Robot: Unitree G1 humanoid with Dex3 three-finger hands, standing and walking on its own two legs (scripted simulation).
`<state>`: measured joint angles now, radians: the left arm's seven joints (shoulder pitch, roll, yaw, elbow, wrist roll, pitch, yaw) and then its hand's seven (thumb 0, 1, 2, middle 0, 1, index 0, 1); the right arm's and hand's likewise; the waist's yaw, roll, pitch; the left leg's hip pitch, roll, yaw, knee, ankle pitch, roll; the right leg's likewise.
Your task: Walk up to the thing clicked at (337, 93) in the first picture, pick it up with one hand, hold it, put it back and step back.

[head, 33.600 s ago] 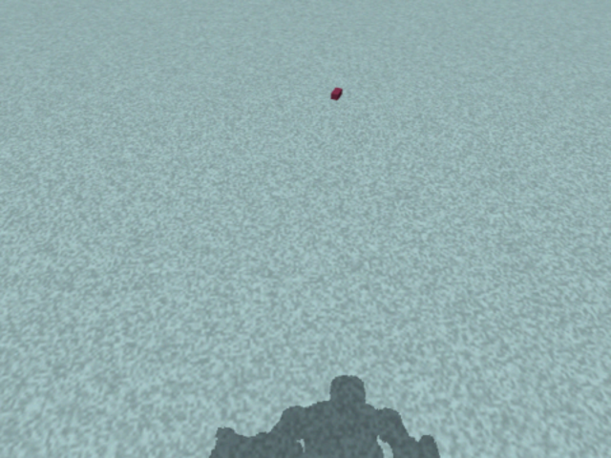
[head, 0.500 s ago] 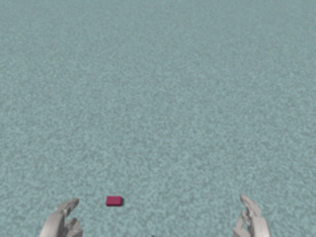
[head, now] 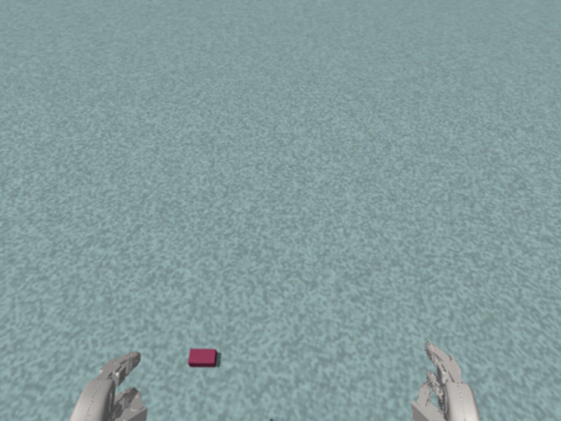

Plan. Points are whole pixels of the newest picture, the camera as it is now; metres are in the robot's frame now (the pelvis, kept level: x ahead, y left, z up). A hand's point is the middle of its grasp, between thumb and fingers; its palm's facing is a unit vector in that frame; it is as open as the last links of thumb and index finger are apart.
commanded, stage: home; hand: left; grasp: from above
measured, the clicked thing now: (202, 357) +0.45 +0.23 -0.70
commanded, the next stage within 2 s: stand in 0.62 s
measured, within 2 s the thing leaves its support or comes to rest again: neither
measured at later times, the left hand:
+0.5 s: hand (143, 418) +0.16 +0.18 -0.05, palm faces +0.05 -0.98 -0.21, open 7.4 cm
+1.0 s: hand out of the picture +0.11 +0.24 -0.10, palm faces +0.03 -0.94 -0.34, open 7.4 cm
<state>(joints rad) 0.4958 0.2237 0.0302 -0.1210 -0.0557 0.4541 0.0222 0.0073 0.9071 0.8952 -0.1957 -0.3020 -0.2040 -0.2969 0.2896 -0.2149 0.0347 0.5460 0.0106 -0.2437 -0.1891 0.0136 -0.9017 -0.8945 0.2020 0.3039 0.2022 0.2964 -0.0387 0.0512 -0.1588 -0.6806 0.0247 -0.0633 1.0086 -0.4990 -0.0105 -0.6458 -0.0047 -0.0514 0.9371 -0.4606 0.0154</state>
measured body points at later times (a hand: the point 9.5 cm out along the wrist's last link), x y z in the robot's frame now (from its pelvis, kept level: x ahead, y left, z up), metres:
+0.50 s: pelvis +0.00 +0.00 +0.00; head +0.01 +0.00 +0.45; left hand +0.16 +0.23 -0.03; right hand +0.16 -0.25 -0.06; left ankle +0.00 +0.12 -0.68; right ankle +0.00 -0.13 -0.68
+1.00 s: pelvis -0.01 +0.01 +0.03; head +0.02 +0.01 +0.48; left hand +0.11 +0.29 -0.08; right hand +0.10 -0.27 -0.09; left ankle +0.00 +0.12 -0.68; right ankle +0.00 -0.13 -0.68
